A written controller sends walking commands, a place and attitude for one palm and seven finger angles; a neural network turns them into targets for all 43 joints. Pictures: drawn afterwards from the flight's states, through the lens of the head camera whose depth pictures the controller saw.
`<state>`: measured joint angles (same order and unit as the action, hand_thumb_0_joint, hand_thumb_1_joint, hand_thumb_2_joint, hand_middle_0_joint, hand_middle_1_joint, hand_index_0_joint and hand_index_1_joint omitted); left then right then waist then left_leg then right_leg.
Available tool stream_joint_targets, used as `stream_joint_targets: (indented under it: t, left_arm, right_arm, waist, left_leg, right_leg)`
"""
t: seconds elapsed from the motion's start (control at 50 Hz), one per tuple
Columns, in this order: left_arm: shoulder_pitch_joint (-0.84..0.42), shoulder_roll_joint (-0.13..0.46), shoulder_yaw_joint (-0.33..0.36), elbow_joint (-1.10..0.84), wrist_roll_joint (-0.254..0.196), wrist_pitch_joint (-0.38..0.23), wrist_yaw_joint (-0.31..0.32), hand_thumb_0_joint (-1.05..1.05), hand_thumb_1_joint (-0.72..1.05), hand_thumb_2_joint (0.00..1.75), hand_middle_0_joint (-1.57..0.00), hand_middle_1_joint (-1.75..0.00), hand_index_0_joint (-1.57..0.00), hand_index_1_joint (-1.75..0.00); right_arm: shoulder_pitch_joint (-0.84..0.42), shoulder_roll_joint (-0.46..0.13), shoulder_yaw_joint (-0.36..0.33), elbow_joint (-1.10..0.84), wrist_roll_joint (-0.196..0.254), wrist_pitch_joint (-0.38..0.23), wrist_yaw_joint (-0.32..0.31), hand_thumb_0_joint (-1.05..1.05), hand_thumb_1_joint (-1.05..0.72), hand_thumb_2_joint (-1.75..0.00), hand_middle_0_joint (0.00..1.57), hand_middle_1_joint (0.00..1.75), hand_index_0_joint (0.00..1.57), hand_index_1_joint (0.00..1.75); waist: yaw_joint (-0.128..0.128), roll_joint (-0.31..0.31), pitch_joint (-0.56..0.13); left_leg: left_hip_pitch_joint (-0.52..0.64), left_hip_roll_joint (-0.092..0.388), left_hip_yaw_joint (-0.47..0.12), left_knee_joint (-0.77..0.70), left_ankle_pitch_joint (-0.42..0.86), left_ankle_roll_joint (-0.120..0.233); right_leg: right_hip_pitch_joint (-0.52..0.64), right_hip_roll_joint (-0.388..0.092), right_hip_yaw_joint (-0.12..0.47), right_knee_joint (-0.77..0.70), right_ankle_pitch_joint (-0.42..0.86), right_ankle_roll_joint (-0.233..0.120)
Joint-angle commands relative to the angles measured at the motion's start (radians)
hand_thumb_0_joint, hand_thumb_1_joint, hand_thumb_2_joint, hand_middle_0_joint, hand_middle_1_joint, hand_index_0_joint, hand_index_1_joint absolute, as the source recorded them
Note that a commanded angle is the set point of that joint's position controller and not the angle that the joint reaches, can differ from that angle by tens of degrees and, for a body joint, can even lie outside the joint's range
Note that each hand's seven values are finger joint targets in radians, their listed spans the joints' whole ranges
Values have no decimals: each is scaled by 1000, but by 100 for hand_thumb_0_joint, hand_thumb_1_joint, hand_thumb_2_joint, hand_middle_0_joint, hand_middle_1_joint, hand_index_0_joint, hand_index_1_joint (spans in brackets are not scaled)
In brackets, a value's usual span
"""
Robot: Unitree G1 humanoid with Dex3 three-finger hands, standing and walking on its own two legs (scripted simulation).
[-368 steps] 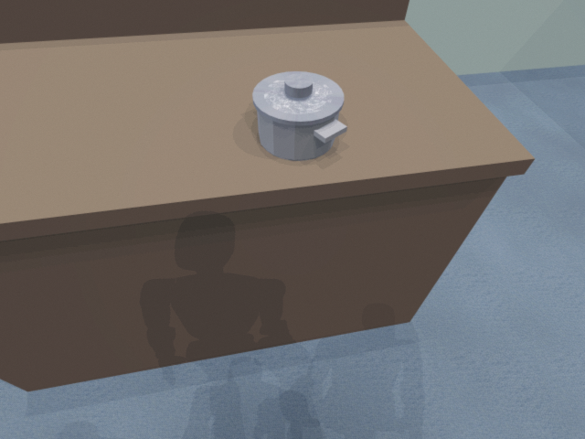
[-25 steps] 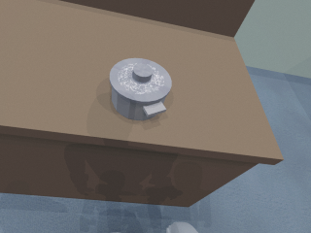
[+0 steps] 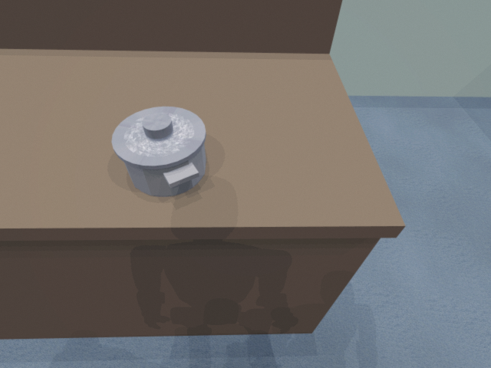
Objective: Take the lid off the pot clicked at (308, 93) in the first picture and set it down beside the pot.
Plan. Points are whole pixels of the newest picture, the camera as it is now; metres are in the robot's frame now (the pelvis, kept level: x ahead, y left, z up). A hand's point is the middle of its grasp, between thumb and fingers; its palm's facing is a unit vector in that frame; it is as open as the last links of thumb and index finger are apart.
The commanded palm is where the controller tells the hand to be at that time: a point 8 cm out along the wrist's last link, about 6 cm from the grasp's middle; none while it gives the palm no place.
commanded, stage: come to a stop and stand still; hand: left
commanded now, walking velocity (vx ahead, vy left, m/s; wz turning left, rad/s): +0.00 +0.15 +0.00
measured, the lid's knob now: (157, 125) +0.46 +0.18 +0.15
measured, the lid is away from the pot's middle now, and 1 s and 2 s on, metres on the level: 0.00 0.00 0.00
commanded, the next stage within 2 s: look again from close up in 0.60 s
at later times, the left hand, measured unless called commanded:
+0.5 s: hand out of the picture +0.02 +0.20 -0.18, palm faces +0.03 -0.98 -0.20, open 7.4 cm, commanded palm none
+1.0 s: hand out of the picture +0.02 +0.20 -0.17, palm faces +0.01 -0.97 -0.26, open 7.4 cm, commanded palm none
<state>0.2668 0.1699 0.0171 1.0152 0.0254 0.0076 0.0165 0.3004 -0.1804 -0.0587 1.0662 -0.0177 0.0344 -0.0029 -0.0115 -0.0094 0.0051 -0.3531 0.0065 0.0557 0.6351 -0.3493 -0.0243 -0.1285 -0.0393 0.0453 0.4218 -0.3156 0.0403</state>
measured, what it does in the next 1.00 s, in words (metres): steps on the spot: right foot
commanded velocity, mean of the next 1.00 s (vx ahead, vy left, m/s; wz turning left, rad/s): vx -0.02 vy -0.01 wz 0.00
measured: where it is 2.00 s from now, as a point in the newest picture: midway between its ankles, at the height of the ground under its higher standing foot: outside the picture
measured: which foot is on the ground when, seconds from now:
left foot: down 0.00-1.00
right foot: down 0.00-0.16, up 0.18-0.42, down 0.44-1.00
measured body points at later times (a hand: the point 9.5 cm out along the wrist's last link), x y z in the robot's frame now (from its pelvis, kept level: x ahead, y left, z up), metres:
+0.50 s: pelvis -0.01 +0.02 +0.00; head +0.01 +0.03 +0.45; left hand +0.02 +0.25 -0.16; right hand +0.06 -0.20 -0.15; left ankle +0.03 +0.10 -0.74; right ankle -0.03 -0.11 -0.74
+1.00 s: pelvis +0.01 +0.02 -0.01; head +0.03 -0.01 +0.44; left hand +0.02 +0.25 -0.15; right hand +0.02 -0.21 -0.17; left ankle +0.03 +0.10 -0.74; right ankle -0.03 -0.11 -0.74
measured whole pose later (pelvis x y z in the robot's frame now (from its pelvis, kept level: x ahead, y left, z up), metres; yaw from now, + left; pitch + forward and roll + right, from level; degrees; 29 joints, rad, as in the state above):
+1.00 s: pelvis +0.01 +0.02 -0.01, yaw +0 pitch -1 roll +0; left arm 0.28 0.14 -0.01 1.04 0.01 -0.01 0.05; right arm 0.26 -0.18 -0.02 1.04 -0.02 0.02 -0.02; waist -0.01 0.06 0.06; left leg -0.26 -0.03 0.07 0.52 -0.24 0.05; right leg -0.17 -0.01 -0.01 0.52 -0.34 0.00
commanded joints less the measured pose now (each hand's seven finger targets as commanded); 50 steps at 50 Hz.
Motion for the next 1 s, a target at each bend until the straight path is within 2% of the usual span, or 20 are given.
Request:
stream_joint_targets:
  t: [0.0, 0.04, 0.08, 0.12, 0.14, 0.16, 0.2, 0.24, 0.32, 0.38, 0.42, 0.46, 0.48, 0.52, 0.6, 0.62, 0.64, 0.68, 0.76, 0.98]
  left_arm:
    - [57, 196, 49, -35, 0, -36, 26, 0, 90, 90, -20, -30, -20, -30]
    - [68, 205, 53, -31, -5, -31, 31, 0, 90, 90, -20, -30, -20, -30]
    - [42, 187, 49, -41, -9, -19, 33, 0, 90, 90, -20, -30, -20, -30]
    - [39, 136, 37, -61, -11, -12, 36, 0, 90, 90, -20, -30, -20, -30]
    - [42, 115, 34, -66, -11, -2, 43, 0, 90, 90, -20, -30, -20, -30]
    - [40, 108, 33, -57, -11, 12, 45, 0, 90, 90, -20, -30, -20, -30]
    - [18, 105, 33, -49, -14, 21, 42, 0, 90, 90, -20, -30, -20, -30]
    - [30, 84, 26, -30, -14, 19, 36, 0, 90, 90, -20, -30, -20, -30]
    - [51, 61, 19, -6, -10, 17, 24, 0, 90, 90, -20, -30, -20, -30]
    - [81, 73, 19, 8, 0, 8, 23, 0, 90, 90, -20, -30, -20, -30]
    - [31, 120, 18, -7, -3, -6, 22, 0, 90, 90, -20, -30, -20, -30]
    - [8, 132, 15, -8, -10, -14, 18, 0, 90, 90, -20, -30, -20, -30]
    - [-1, 126, 13, -7, -9, -17, 18, 0, 90, 90, -20, -30, -20, -30]
    - [7, 115, 10, -2, -11, -21, 17, 0, 90, 90, -20, -30, -20, -30]
    - [48, 100, 9, 20, -12, -26, 19, 0, 90, 90, -20, -30, -20, -30]
    - [60, 148, -22, -3, -10, -56, 26, 0, 90, 90, -20, -30, -20, -30]
    - [81, 124, -9, -13, -12, -28, 29, 0, 90, 90, -20, -30, -20, -30]
    - [106, 109, -17, 1, -11, -34, 29, 0, 90, 90, -20, -30, -20, -30]
    - [82, 94, -13, -3, -18, -36, 35, 0, 90, 90, -20, -30, -20, -30]
    - [71, 93, -2, -26, -16, -34, 45, 0, 90, 90, -20, -30, -20, -30]
  right_arm:
    - [-45, -75, -11, -90, 14, -39, -4, 0, -90, -90, 20, 30, 20, 30]
    - [-48, -64, -8, -92, 20, -38, -9, 0, -90, -90, 20, 30, 20, 30]
    - [-3, -68, -9, -81, 20, -47, -14, 0, -90, -90, 20, 30, 20, 30]
    - [39, -133, -25, -75, 17, -53, -23, 0, -90, -90, 20, 30, 20, 30]
    - [57, -156, -27, -78, 10, -49, -25, 0, -90, -90, 20, 30, 20, 30]
    - [54, -152, -22, -73, 7, -51, -30, 0, -90, -90, 20, 30, 20, 30]
    - [14, -124, -8, -84, 4, -51, -42, 0, -90, -90, 20, 30, 20, 30]
    - [-48, -114, -4, -95, 2, -50, -43, 0, -90, -90, 20, 30, 20, 30]
    - [-89, -108, 1, -86, 1, -48, -35, 0, -90, -90, 20, 30, 20, 30]
    - [-110, -98, 4, -73, 7, -41, -27, 0, -90, -90, 20, 30, 20, 30]
    - [-88, -59, 13, -66, 13, -36, -20, 0, -90, -90, 20, 30, 20, 30]
    - [-69, -57, 15, -54, 6, -36, -17, 0, -90, -90, 20, 30, 20, 30]
    - [-59, -63, 14, -45, 5, -36, -17, 0, -90, -90, 20, 30, 20, 30]
    - [-52, -65, 14, -35, 7, -42, -17, 0, -90, -90, 20, 30, 20, 30]
    - [-42, -67, 26, -13, 6, -55, -19, 0, -90, -90, 20, 30, 20, 30]
    - [9, -68, 39, -63, -14, -71, -15, 0, -90, -90, 20, 30, 20, 30]
    - [-36, -93, 14, -84, -5, -72, -20, 0, -90, -90, 20, 30, 20, 30]
    - [-58, -88, 22, -97, 1, -63, -22, 0, -90, -90, 20, 30, 20, 30]
    - [-17, -84, 21, -99, 0, -50, -23, 0, -90, -90, 20, 30, 20, 30]
    - [-19, -91, 22, -77, 0, -46, -20, 0, -90, -90, 20, 30, 20, 30]
  waist:
    - [36, -221, 66]
    - [35, -187, 53]
    - [3, -133, 19]
    - [-4, 65, -69]
    - [-4, 123, -53]
    - [-11, 256, -48]
    - [-2, 229, -16]
    - [14, 146, -29]
    - [26, 48, -27]
    - [36, 2, 37]
    - [5, -45, 81]
    - [-15, -46, 64]
    - [-16, -98, 62]
    - [-11, -96, 71]
    - [4, 7, 51]
    - [-13, 135, 72]
    - [16, 160, 10]
    - [21, 182, -15]
    - [5, 26, 26]
    - [3, -37, 30]
  left_leg:
    - [-122, -14, -6, 23, -54, -10]
    - [-47, -24, 3, -62, 8, -8]
    - [159, 2, -16, -201, 296, 11]
    - [387, 160, -155, -139, 809, 101]
    - [353, 229, -196, -177, 906, 154]
    - [317, 253, -258, -253, 935, 194]
    - [223, 259, -272, -305, 853, 229]
    - [218, 251, -257, -313, 740, 234]
    - [146, 223, -244, -374, 315, 193]
    - [49, 146, -201, -357, -13, 111]
    - [89, 64, -139, -294, 15, 56]
    - [181, 53, -130, -283, 38, 46]
    - [192, 60, -133, -274, 60, 48]
    - [194, 69, -131, -291, 102, 52]
    - [178, 83, -147, -323, 139, 54]
    - [215, 17, -142, -306, 289, 80]
    - [192, 114, -179, -300, 157, 64]
    - [175, 96, -188, -286, 158, 74]
    - [161, 80, -167, -216, 212, 76]
    - [179, 72, -136, -183, 260, 72]
  right_leg:
    - [109, -250, 175, -52, 642, -183]
    - [99, -238, 146, 3, 746, -167]
    - [-19, -164, 72, 81, 680, -108]
    - [-172, -41, -40, 162, 279, -35]
    - [-178, -4, -64, 192, -94, -24]
    - [-180, 6, -65, 310, -245, -20]
    - [-173, -10, -17, 438, -295, -33]
    - [-161, -25, -17, 401, -245, -37]
    - [-67, -18, -47, 226, -114, -34]
    - [-9, -26, -21, -30, 40, -40]
    - [-103, -107, 104, -148, -11, -83]
    - [-205, -112, 108, -154, -95, -92]
    - [-204, -95, 91, -155, -90, -83]
    - [-183, -84, 71, -151, -30, -77]
    - [-118, -72, 44, -113, 78, -72]
    - [-105, 13, 7, 1, 93, -103]
    - [-152, -28, -7, 15, -18, -87]
    - [-103, -38, -5, -12, 66, -90]
    - [-126, -51, 20, -27, 117, -95]
    - [-125, -68, 51, 2, 186, -90]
